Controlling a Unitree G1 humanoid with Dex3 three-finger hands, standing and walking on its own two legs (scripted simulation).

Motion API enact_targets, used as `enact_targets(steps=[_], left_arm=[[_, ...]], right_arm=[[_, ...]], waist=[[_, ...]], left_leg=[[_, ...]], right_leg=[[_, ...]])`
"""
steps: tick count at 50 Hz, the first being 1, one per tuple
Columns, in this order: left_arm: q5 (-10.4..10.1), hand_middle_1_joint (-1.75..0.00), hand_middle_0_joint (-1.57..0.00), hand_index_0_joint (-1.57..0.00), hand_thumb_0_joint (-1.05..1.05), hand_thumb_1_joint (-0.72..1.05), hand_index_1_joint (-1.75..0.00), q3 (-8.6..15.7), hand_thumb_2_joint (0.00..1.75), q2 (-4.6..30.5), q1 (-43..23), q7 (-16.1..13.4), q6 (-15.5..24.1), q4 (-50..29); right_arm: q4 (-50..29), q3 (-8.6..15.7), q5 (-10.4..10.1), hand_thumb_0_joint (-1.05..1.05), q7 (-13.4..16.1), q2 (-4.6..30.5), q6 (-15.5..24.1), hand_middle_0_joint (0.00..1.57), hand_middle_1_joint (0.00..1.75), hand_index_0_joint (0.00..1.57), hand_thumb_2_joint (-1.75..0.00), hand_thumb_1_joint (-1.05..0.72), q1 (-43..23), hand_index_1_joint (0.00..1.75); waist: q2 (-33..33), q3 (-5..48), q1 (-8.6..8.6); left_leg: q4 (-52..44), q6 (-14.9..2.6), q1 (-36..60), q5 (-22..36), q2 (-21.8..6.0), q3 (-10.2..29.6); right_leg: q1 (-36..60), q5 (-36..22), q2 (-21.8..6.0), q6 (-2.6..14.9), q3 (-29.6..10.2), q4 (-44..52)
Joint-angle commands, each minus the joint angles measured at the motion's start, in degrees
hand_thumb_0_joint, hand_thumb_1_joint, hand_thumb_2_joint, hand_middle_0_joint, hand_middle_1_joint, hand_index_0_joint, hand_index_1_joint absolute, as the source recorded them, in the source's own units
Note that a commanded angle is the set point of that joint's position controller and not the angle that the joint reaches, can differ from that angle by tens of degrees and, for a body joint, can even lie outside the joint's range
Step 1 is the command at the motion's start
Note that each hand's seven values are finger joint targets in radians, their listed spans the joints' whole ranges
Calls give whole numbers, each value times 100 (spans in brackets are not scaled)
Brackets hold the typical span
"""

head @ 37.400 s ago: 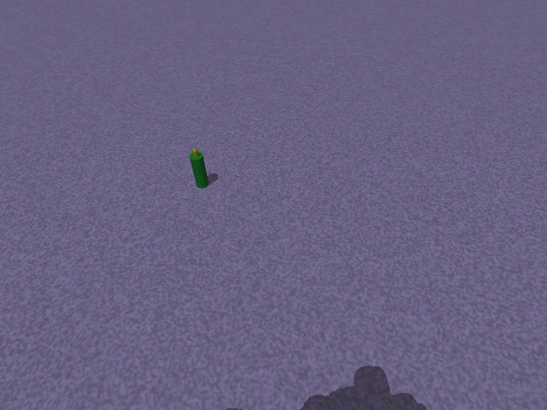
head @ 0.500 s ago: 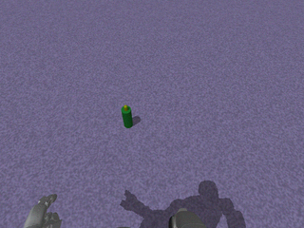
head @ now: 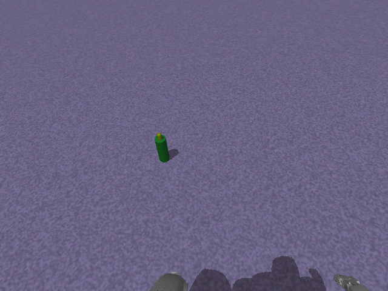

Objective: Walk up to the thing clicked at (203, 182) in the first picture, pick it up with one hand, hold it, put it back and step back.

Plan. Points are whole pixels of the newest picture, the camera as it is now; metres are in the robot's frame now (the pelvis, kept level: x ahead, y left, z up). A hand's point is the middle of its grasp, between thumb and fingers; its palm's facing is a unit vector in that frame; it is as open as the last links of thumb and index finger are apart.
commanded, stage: step back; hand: left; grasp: from the side
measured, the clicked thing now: (161, 146) +0.99 +0.28 -0.64
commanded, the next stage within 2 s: stand in 1.06 s
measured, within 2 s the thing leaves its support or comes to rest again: neither
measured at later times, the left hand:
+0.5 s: hand out of the picture +0.01 +0.27 -0.14, palm faces +0.07 -0.92 -0.38, open 7.4 cm
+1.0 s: hand out of the picture +0.07 +0.28 -0.15, palm faces +0.12 -0.92 -0.36, open 7.4 cm
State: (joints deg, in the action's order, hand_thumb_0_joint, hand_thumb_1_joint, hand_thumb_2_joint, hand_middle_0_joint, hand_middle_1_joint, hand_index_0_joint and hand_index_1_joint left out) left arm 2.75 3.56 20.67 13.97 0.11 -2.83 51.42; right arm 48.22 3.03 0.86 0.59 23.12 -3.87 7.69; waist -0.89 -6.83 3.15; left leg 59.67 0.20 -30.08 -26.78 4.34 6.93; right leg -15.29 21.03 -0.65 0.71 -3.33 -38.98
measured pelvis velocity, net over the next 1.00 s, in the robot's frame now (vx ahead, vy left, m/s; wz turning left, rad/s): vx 0.01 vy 0.00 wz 0.11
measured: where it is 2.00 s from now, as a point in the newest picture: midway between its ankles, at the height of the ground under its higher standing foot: outside the picture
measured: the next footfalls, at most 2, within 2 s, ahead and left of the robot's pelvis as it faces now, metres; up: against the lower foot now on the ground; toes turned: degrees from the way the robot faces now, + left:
left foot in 0.20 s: -0.03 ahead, +0.13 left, +0.00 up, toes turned +4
right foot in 0.48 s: +0.07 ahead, -0.12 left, +0.00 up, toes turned +4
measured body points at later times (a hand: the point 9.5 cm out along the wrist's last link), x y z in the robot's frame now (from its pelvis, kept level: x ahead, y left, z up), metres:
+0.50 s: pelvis -0.03 -0.01 +0.00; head -0.02 -0.01 +0.45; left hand +0.01 +0.32 -0.12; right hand +0.04 -0.32 -0.12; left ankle -0.07 +0.12 -0.72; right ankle +0.03 -0.12 -0.72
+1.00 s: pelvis +0.01 +0.00 +0.01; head +0.03 +0.01 +0.45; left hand +0.07 +0.33 -0.12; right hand +0.14 -0.28 -0.12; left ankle +0.02 +0.13 -0.72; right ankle +0.03 -0.12 -0.72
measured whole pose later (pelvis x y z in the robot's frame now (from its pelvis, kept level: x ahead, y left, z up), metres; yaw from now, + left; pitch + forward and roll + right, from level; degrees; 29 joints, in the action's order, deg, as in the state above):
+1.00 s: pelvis +0.01 +0.00 +0.01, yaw +6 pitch -2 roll +0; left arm 0.5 2.2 21.8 6.8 0.1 0.3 58.5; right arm 59.6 0.9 1.4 -0.2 18.8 0.5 7.0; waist 0.7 -4.7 1.3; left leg 34.1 0.8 -15.2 -16.9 -1.7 -0.3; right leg -14.0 17.4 -1.3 -0.6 1.5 -33.5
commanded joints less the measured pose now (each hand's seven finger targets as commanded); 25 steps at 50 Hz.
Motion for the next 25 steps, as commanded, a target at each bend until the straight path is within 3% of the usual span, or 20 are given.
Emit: enact_targets(steps=[1, 3, 5, 6, 7, 8, 9, 10, 11, 12, 13, 14, 15, 16, 18, 21, 23, 24, 25], left_arm=[[2, -30, -20, -20, 0, 90, -30, 474, 90, 1492, -836, -141, 334, -706], [52, -30, -20, -20, 0, 90, -30, 493, 90, 1576, -419, -100, 373, -607], [88, -30, -20, -20, 0, 90, -30, 550, 90, 1639, -313, -89, 372, -565], [77, -30, -20, -20, 0, 90, -30, 575, 90, 1704, -333, -76, 361, -564], [41, -30, -20, -20, 0, 90, -30, 551, 90, 1716, -403, -52, 333, -552], [4, -30, -20, -20, 0, 90, -30, 518, 90, 1707, -520, -34, 297, -568], [-16, -30, -20, -20, 0, 90, -30, 401, 90, 1466, -281, -26, 255, -534], [-55, -30, -20, -20, 0, 90, -30, 289, 90, 1101, -17, -31, 247, -534], [-151, -30, -20, -20, 0, 90, -30, 159, 90, 679, 22, -6, 251, -562], [-89, -30, -20, -20, 0, 90, -30, 341, 90, 1319, -598, -53, 272, -528], [-61, -30, -20, -20, 0, 90, -30, 402, 90, 1635, -932, -18, 316, -535], [-105, -30, -20, -20, 0, 90, -30, 408, 90, 1613, -878, 31, 338, -469], [-163, -30, -20, -20, 0, 90, -30, 381, 90, 1415, -611, 70, 362, -380], [-148, -30, -20, -20, 0, 90, -30, 355, 90, 1368, -489, 98, 379, -330], [-127, -30, -20, -20, 0, 90, -30, 348, 90, 1288, -541, 143, 407, -274], [-131, -30, -20, -20, 0, 90, -30, 320, 90, 1186, -607, 140, 467, -220], [-122, -30, -20, -20, 0, 90, -30, 333, 90, 1132, -173, 86, 515, -12], [-115, -30, -20, -20, 0, 90, -30, 336, 90, 1126, 26, 36, 555, 133], [-85, -30, -20, -20, 0, 90, -30, 385, 90, 1259, 226, -16, 599, 207]], right_arm=[[-194, 296, 5, 0, 65, 981, 217, 20, 30, 20, -90, -90, 341, 30], [-194, 280, 32, 0, 22, 1023, 279, 20, 30, 20, -90, -90, 288, 30], [-193, 262, 83, 0, -25, 994, 368, 20, 30, 20, -90, -90, 209, 30], [-164, 262, 103, 0, -49, 984, 414, 20, 30, 20, -90, -90, 239, 30], [-66, 285, 101, 0, -63, 988, 463, 20, 30, 20, -90, -90, 351, 30], [77, 304, 115, 0, -57, 927, 519, 20, 30, 20, -90, -90, 644, 30], [235, 359, 135, 0, -36, 912, 581, 20, 30, 20, -90, -90, 809, 30], [285, 453, 220, 0, -7, 1092, 635, 20, 30, 20, -90, -90, 956, 30], [202, 508, 290, 0, 19, 1472, 654, 20, 30, 20, -90, -90, 786, 30], [150, 531, 203, 0, -3, 1967, 645, 20, 30, 20, -90, -90, 772, 30], [168, 555, 134, 0, -20, 1933, 655, 20, 30, 20, -90, -90, 546, 30], [154, 474, 156, 0, -26, 1601, 679, 20, 30, 20, -90, -90, 340, 30], [141, 368, 195, 0, -22, 1332, 711, 20, 30, 20, -90, -90, 228, 30], [117, 357, 178, 0, -14, 1222, 744, 20, 30, 20, -90, -90, 294, 30], [255, 429, 154, 0, -40, 1338, 758, 20, 30, 20, -90, -90, 628, 30], [187, 405, 158, 0, -61, 1298, 671, 20, 30, 20, -90, -90, 609, 30], [128, 379, 98, 0, -70, 1284, 592, 20, 30, 20, -90, -90, 335, 30], [109, 292, 50, 0, -61, 1030, 551, 20, 30, 20, -90, -90, 348, 30], [73, 183, 17, 0, -41, 731, 538, 20, 30, 20, -90, -90, 419, 30]], waist=[[814, 247, -303], [999, 329, -58], [1355, 528, 102], [1442, 625, 78], [1468, 686, 23], [1323, 755, -190], [813, 853, -208], [-46, 1032, -183], [-1129, 820, -148], [-734, 269, -486], [-623, -215, -478], [-279, -357, -344], [-410, -286, -214], [-514, -202, -215], [-753, -49, -407], [-899, 211, -468], [-902, 434, -170], [-582, 522, -48], [-83, 710, 42]], left_leg=[[777, 77, 242, 326, 155, 146], [-243, 122, -18, 223, -25, -114], [-1369, 128, -15, -270, -303, -386], [-1944, 86, 295, -494, -470, -433], [-2567, 34, 795, -550, -470, -555], [-3615, -63, 1508, 41, -399, -656], [-4338, -116, 2204, 637, -220, -576], [-4380, -295, 3160, 401, -770, 600], [-4575, -666, 3364, -354, -1895, 2349], [-4807, -1368, 1959, -1909, -2481, 3084], [-5030, -1544, 1141, -2295, -2572, 3049], [-4883, -1370, 1156, -1622, -2203, 2264], [-4665, -1116, 1522, -811, -1805, 1578], [-4513, -955, 1786, -257, -1594, 1154], [-4404, -1027, 1752, -21, -1589, 1016], [-4108, -947, 1581, 206, -1424, 585], [-3509, -833, 1170, 494, -1346, 274], [-2943, -643, 909, 873, -1167, 57], [-2247, -457, 526, 882, -939, -156]], right_leg=[[-673, 273, -946, 889, -822, 1736], [53, 1311, -888, 784, -979, 1806], [769, 1760, -1180, 945, -1215, 1851], [747, 1793, -1382, 1017, -1288, 1843], [534, 1662, -1411, 1018, -1226, 1769], [299, 1157, -1308, 880, -969, 1402], [72, 538, -972, 667, -555, 658], [-903, 274, -639, 373, -221, -401], [-2301, 1021, 90, 40, 432, -1342], [-2128, 1137, -244, -6, -40, -1369], [-1684, 1017, -369, 64, -148, -1593], [-1497, 656, -377, 70, -210, -1555], [-1582, 346, -326, 68, -228, -1261], [-1634, 122, -293, 84, 5, -1086], [-1245, 211, -218, 26, 283, -703], [-521, 173, -20, 15, 491, 114], [434, -393, 152, 57, 757, 902], [993, -646, 245, 76, 706, 1311], [1518, -770, -76, 142, 125, 1434]])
